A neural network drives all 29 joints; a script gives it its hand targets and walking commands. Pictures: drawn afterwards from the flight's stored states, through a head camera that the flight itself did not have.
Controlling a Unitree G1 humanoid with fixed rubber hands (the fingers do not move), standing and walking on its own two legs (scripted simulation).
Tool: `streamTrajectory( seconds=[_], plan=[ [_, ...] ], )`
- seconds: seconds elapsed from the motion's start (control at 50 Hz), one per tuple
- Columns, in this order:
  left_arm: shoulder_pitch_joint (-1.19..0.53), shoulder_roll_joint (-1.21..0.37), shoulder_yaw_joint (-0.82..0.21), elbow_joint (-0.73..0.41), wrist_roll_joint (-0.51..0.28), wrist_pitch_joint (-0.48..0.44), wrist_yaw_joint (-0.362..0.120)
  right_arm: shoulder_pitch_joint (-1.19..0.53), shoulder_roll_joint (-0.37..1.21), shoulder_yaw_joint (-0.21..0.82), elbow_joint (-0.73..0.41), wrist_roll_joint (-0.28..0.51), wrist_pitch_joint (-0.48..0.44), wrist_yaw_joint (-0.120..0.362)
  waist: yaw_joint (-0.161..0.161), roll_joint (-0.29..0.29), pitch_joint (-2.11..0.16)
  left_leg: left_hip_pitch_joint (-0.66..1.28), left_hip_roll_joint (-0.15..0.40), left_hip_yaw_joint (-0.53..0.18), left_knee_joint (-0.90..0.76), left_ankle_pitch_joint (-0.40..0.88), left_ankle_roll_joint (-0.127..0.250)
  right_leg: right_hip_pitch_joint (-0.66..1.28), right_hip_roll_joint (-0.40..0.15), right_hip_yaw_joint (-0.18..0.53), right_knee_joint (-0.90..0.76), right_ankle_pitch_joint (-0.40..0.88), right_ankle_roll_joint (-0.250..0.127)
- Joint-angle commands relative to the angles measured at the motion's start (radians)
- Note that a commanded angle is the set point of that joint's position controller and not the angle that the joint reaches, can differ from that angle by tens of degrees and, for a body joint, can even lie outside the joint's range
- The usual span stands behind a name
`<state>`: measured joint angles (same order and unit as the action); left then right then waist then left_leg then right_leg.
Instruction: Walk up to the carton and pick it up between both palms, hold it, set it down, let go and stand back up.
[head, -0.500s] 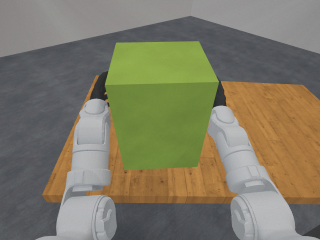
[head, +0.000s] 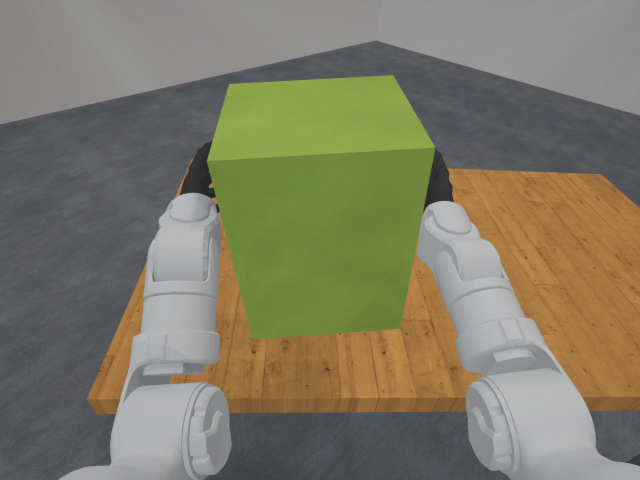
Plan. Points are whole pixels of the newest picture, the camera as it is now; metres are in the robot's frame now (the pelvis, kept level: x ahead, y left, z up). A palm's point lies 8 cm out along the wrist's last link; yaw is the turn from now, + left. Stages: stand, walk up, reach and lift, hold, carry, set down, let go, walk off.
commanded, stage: reach and lift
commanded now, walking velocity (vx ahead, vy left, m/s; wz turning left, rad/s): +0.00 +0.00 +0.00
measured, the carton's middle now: (319, 213) +0.39 -0.02 +0.19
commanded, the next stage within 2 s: hold in 0.52 s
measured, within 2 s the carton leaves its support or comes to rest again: neither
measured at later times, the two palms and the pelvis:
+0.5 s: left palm (186, 198) +0.37 +0.14 +0.22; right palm (436, 189) +0.37 -0.15 +0.23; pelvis +0.00 +0.00 +0.00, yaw +0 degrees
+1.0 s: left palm (182, 186) +0.37 +0.14 +0.24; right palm (438, 182) +0.37 -0.15 +0.25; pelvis +0.00 +0.00 +0.00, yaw +0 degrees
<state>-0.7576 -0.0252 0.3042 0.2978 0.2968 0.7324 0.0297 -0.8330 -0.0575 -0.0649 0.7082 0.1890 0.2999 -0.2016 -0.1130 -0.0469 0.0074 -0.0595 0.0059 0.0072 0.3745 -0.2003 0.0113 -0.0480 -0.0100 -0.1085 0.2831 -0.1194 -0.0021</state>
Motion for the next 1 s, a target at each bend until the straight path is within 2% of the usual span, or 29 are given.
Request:
streamTrajectory(
  seconds=[0.0,0.04,0.14,0.18,0.24,0.34,0.44,0.46,0.48,0.52,0.56,0.58,0.64,0.7,0.72,0.76,0.84,0.88,0.92,0.96,0.98],
  plan=[
    [-0.804,-0.64,-0.51,-0.186,-0.175,-0.104,-0.098,-0.823,0.686,0.352,-0.351,0.11,-0.022,0.076,-0.02,0.074,-0.497,0.102,-0.042,-0.027,-0.008,0.333,-0.06,0.187,0.082,0.022,0.026,0.256,0.052],
    [-0.811,-0.632,-0.497,-0.178,-0.171,-0.097,-0.097,-0.828,0.682,0.349,-0.34,0.116,-0.013,0.077,-0.009,0.073,-0.472,0.093,-0.04,-0.028,-0.017,0.312,-0.057,0.171,0.081,0.02,0.022,0.221,0.049],
    [-0.823,-0.644,-0.513,-0.205,-0.174,-0.079,-0.087,-0.819,0.68,0.352,-0.33,0.134,0.003,0.081,-0.012,0.103,-0.46,0.106,-0.034,-0.03,-0.013,0.333,-0.067,0.156,0.084,0.024,0.019,0.204,0.041],
    [-0.824,-0.641,-0.514,-0.21,-0.181,-0.071,-0.088,-0.828,0.674,0.353,-0.347,0.141,0.012,0.08,-0.01,0.096,-0.462,0.094,-0.034,-0.03,-0.018,0.317,-0.066,0.155,0.085,0.026,0.016,0.179,0.039],
    [-0.817,-0.626,-0.513,-0.225,-0.191,-0.061,-0.086,-0.856,0.695,0.389,-0.402,0.164,0.021,0.071,0.007,0.071,-0.503,0.082,-0.046,-0.025,-0.006,0.324,-0.053,0.183,0.084,0.035,0.024,0.22,0.047],
    [-0.766,-0.607,-0.485,-0.238,-0.172,-0.025,-0.106,-0.837,0.695,0.419,-0.412,0.201,0.061,0.048,0.014,0.05,-0.457,0.063,-0.05,-0.021,-0.011,0.338,-0.045,0.232,0.085,0.044,0.023,0.269,0.052],
    [-0.837,-0.61,-0.515,-0.291,-0.194,-0.011,-0.11,-0.839,0.711,0.402,-0.428,0.21,0.086,0.044,-0.005,0.083,-0.456,0.05,-0.05,-0.018,-0.02,0.29,-0.054,0.198,0.081,0.041,0.02,0.208,0.049],
    [-0.825,-0.602,-0.495,-0.259,-0.179,-0.005,-0.111,-0.841,0.705,0.396,-0.408,0.206,0.094,0.044,0.004,0.077,-0.422,0.037,-0.051,-0.015,-0.028,0.27,-0.049,0.19,0.082,0.043,0.015,0.188,0.048],
    [-0.831,-0.609,-0.509,-0.267,-0.187,-0.003,-0.113,-0.835,0.709,0.389,-0.409,0.201,0.099,0.043,-0.009,0.077,-0.439,0.039,-0.049,-0.016,-0.031,0.251,-0.051,0.191,0.081,0.042,0.015,0.179,0.049],
    [-0.834,-0.601,-0.494,-0.248,-0.181,0.006,-0.121,-0.814,0.697,0.361,-0.368,0.19,0.117,0.042,-0.016,0.082,-0.394,0.011,-0.047,-0.013,-0.05,0.201,-0.049,0.181,0.076,0.044,0.01,0.135,0.047],
    [-0.857,-0.586,-0.468,-0.219,-0.176,0.01,-0.126,-0.845,0.705,0.349,-0.355,0.182,0.124,0.048,0.0,0.067,-0.387,-0.027,-0.048,-0.006,-0.068,0.133,-0.037,0.178,0.07,0.046,0.005,0.079,0.049],
    [-0.886,-0.591,-0.468,-0.239,-0.176,0.005,-0.125,-0.859,0.724,0.356,-0.353,0.185,0.124,0.052,0.01,0.076,-0.416,-0.037,-0.05,-0.007,-0.068,0.136,-0.035,0.196,0.071,0.047,0.016,0.079,0.049],
    [-0.903,-0.588,-0.453,-0.192,-0.18,0.005,-0.121,-0.905,0.732,0.352,-0.345,0.186,0.124,0.056,0.022,0.074,-0.42,-0.061,-0.047,-0.004,-0.074,0.109,-0.024,0.197,0.071,0.052,0.016,0.05,0.047],
    [-0.913,-0.61,-0.48,-0.189,-0.208,-0.002,-0.12,-0.921,0.728,0.34,-0.373,0.186,0.12,0.053,0.001,0.084,-0.464,-0.036,-0.044,-0.009,-0.059,0.144,-0.037,0.195,0.078,0.05,0.023,0.091,0.045],
    [-0.898,-0.602,-0.467,-0.186,-0.203,-0.003,-0.121,-0.918,0.736,0.353,-0.374,0.194,0.124,0.049,0.012,0.075,-0.464,-0.029,-0.049,-0.01,-0.052,0.163,-0.033,0.203,0.075,0.053,0.022,0.113,0.05],
    [-0.888,-0.583,-0.445,-0.181,-0.189,-0.001,-0.126,-0.899,0.732,0.358,-0.364,0.197,0.133,0.04,0.011,0.062,-0.456,-0.033,-0.053,-0.006,-0.055,0.159,-0.029,0.223,0.073,0.052,0.022,0.126,0.055],
    [-0.885,-0.575,-0.427,-0.194,-0.171,0.009,-0.14,-0.873,0.724,0.354,-0.331,0.207,0.145,0.037,0.013,0.079,-0.42,-0.024,-0.054,-0.008,-0.061,0.186,-0.041,0.221,0.074,0.051,0.02,0.133,0.053],
    [-0.883,-0.577,-0.431,-0.202,-0.18,0.008,-0.143,-0.894,0.728,0.366,-0.37,0.218,0.139,0.035,0.016,0.064,-0.457,-0.007,-0.055,-0.007,-0.047,0.224,-0.043,0.237,0.08,0.046,0.023,0.168,0.054],
    [-0.872,-0.591,-0.471,-0.237,-0.204,0.009,-0.141,-0.894,0.721,0.391,-0.433,0.241,0.136,0.025,0.001,0.08,-0.507,0.035,-0.059,-0.013,-0.017,0.3,-0.059,0.251,0.084,0.048,0.03,0.239,0.056],
    [-0.87,-0.578,-0.454,-0.235,-0.198,0.012,-0.14,-0.901,0.729,0.4,-0.434,0.246,0.144,0.021,0.014,0.063,-0.481,0.014,-0.061,-0.011,-0.025,0.265,-0.047,0.24,0.079,0.05,0.025,0.211,0.06],
    [-0.869,-0.572,-0.445,-0.216,-0.187,0.017,-0.142,-0.875,0.72,0.377,-0.399,0.231,0.154,0.021,0.0,0.064,-0.425,-0.003,-0.058,-0.01,-0.043,0.221,-0.047,0.222,0.077,0.048,0.017,0.176,0.057]
  ],
)
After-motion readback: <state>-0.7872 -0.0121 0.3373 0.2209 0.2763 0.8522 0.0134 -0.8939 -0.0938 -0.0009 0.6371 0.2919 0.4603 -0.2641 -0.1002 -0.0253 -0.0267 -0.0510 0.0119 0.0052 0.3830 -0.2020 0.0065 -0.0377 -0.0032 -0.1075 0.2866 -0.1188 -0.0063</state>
